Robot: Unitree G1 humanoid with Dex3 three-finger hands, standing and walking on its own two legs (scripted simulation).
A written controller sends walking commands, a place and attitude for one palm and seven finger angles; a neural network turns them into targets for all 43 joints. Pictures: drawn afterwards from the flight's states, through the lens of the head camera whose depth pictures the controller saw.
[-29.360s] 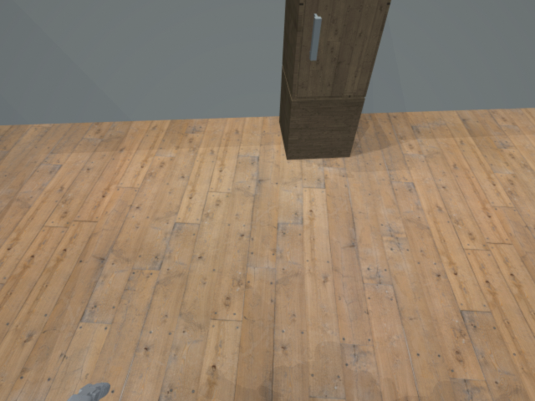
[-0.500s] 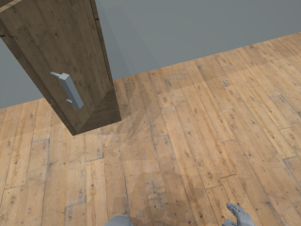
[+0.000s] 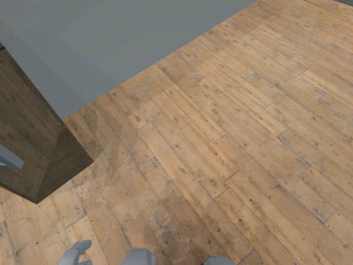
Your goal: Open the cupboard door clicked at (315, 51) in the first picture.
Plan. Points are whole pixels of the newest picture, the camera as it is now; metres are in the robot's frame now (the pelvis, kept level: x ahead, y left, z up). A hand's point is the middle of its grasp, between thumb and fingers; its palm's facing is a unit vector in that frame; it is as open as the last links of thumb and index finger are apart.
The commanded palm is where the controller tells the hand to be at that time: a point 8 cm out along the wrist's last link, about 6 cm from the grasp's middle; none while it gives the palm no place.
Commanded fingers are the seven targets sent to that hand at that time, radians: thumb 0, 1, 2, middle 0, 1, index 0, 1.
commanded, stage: walk to a spot facing it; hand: left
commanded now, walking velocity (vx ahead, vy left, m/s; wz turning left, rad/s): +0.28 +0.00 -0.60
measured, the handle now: out of the picture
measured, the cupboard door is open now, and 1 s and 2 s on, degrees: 47 47 47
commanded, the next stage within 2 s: turn to face it in 1.54 s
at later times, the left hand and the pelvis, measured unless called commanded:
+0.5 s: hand (128, 212) +0.25 +0.16 -0.15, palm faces -0.30 -0.94 -0.17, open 7.4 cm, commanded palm none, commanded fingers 0.00 0.90 0.90 -0.20 -0.30 -0.20 -0.30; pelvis +0.10 -0.01 +0.02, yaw -18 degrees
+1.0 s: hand (186, 173) +0.37 +0.00 -0.14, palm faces -0.41 -0.89 -0.22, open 7.3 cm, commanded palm none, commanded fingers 0.00 0.90 0.90 -0.20 -0.30 -0.20 -0.30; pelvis +0.27 -0.17 +0.02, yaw -29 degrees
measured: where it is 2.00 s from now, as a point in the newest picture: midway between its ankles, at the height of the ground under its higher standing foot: (253, 170)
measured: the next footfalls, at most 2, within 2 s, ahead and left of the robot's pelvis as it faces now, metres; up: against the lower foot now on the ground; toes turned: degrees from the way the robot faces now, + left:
left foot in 0.28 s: +0.09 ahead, +0.14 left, +0.00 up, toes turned -6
right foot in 0.66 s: +0.25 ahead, -0.19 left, +0.00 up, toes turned -31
